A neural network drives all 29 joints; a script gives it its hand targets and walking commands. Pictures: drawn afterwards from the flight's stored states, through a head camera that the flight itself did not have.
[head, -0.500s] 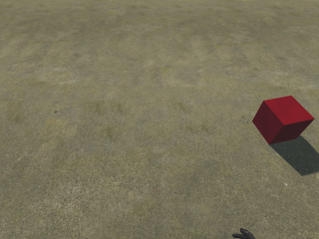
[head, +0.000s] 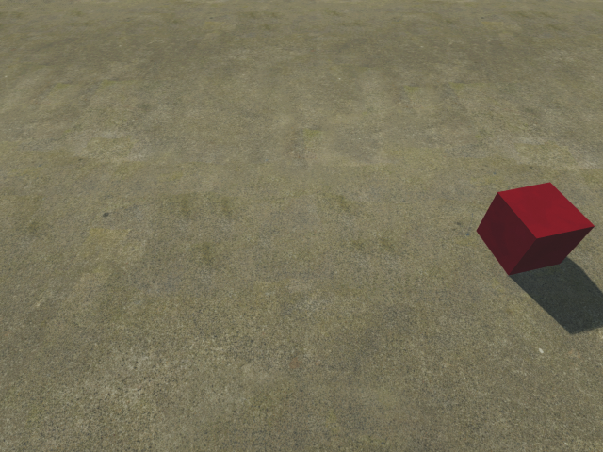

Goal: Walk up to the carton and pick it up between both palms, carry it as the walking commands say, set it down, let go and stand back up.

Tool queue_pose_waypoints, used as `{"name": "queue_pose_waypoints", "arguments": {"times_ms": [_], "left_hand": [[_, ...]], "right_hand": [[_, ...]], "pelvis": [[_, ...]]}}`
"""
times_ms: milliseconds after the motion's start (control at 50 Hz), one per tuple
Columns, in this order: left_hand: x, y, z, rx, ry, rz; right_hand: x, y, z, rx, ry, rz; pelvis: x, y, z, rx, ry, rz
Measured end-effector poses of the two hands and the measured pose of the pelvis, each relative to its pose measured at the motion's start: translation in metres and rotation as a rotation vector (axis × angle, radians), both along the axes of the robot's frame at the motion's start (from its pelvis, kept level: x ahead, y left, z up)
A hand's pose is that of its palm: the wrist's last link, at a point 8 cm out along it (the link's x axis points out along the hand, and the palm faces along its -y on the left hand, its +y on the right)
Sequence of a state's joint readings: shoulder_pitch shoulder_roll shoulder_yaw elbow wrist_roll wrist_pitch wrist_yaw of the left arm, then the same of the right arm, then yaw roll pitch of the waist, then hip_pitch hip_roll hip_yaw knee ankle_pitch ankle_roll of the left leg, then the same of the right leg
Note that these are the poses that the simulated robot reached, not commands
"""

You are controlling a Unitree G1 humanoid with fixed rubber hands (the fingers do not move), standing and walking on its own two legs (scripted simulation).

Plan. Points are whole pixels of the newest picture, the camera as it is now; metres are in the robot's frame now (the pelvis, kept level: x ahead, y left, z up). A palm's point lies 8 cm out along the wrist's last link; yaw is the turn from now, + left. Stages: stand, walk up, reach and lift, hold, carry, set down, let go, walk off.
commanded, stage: stand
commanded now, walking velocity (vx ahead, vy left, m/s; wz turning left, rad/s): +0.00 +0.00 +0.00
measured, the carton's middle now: (529, 228) +0.97 -0.91 -0.65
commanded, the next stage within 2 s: walk up in 0.64 s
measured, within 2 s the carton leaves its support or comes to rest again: neither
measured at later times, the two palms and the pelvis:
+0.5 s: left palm out of the picture -0.03 +0.21 -0.14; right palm out of the picture -0.02 -0.21 -0.15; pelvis -0.01 +0.00 +0.00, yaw +0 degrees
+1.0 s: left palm out of the picture +0.03 +0.24 -0.13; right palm out of the picture -0.04 -0.27 -0.14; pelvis -0.01 -0.02 +0.00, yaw -9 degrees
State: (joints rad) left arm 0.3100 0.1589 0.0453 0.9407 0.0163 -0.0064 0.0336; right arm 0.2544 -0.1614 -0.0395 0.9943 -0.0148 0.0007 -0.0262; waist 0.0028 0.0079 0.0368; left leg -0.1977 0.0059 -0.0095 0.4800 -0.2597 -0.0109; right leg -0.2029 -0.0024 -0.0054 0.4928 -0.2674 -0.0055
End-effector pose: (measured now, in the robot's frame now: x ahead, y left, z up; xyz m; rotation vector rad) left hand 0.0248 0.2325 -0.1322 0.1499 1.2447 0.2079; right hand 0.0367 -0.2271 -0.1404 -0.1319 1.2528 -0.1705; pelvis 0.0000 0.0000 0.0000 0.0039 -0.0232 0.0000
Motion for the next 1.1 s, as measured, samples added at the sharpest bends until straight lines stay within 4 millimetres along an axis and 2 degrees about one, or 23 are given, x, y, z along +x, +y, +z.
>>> {"name": "queue_pose_waypoints", "arguments": {"times_ms": [220,540,860,920,1000,1040,1100], "left_hand": [[-0.026,-0.010,-0.005,-0.021,0.087,0.023],[-0.054,-0.027,-0.010,-0.061,0.163,0.032],[-0.065,-0.024,-0.010,-0.063,0.190,0.017],[-0.048,-0.009,-0.007,-0.024,0.193,-0.078],[0.006,0.008,0.006,0.047,0.109,-0.170],[0.036,0.007,0.015,0.074,0.059,-0.206],[0.080,-0.007,0.026,0.105,-0.013,-0.263]], "right_hand": [[-0.028,0.007,-0.005,0.021,0.095,-0.016],[-0.056,0.019,-0.009,0.046,0.172,-0.019],[-0.067,0.018,-0.009,0.039,0.171,-0.021],[-0.067,-0.003,-0.006,-0.022,0.085,-0.088],[-0.075,-0.042,-0.002,-0.089,0.043,-0.150],[-0.073,-0.064,-0.002,-0.109,0.022,-0.163],[-0.062,-0.100,-0.008,-0.128,-0.013,-0.181]], "pelvis": [[-0.001,-0.001,0.002,0.000,-0.011,0.001],[-0.006,-0.003,0.003,-0.002,-0.016,0.002],[-0.012,-0.003,0.002,0.003,-0.006,-0.019],[-0.012,-0.009,-0.001,0.020,-0.005,-0.084],[-0.007,-0.024,-0.002,0.029,-0.015,-0.157],[-0.001,-0.035,-0.003,0.025,-0.022,-0.192],[0.012,-0.056,-0.007,0.016,-0.032,-0.243]]}}
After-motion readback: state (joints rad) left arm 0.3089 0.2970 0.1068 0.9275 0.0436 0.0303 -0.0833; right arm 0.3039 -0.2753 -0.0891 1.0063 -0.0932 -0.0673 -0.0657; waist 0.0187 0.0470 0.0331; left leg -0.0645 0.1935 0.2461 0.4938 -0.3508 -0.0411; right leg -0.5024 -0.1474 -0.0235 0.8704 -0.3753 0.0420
